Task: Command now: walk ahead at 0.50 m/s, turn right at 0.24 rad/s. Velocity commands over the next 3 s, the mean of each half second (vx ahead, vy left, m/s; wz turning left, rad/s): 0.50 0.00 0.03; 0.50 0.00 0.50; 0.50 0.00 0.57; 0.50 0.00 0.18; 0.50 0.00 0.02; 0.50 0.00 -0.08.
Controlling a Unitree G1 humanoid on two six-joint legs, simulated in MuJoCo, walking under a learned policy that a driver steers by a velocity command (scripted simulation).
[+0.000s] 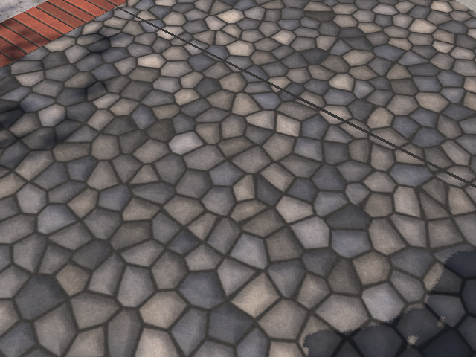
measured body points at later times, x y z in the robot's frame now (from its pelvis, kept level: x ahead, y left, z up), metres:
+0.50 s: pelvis +0.27 -0.05 +0.00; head +0.30 -0.06 +0.45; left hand +0.47 +0.21 -0.06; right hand +0.28 -0.32 -0.13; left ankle +0.12 +0.09 -0.65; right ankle +0.34 -0.15 -0.73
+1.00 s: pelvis +0.52 +0.04 -0.01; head +0.56 +0.06 +0.44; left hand +0.47 +0.33 -0.14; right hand +0.79 -0.14 -0.09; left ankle +0.57 +0.14 -0.73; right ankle +0.39 -0.15 -0.65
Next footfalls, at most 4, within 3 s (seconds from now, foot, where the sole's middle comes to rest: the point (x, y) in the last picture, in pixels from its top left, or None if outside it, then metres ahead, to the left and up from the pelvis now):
0.42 right None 0.38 -0.15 -0.76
0.94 left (200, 308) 0.61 0.16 -0.76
1.42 right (226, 212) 0.95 0.10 -0.76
1.90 left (118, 201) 0.99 0.47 -0.76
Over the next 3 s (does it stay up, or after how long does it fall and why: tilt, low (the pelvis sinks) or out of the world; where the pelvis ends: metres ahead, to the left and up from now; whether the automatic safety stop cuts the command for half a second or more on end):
stays up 1.38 0.69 0.00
